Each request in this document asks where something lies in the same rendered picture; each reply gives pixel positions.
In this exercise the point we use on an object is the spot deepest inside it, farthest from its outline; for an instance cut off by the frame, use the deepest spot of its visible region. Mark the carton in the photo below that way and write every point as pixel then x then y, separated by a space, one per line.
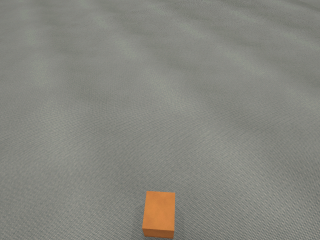
pixel 159 215

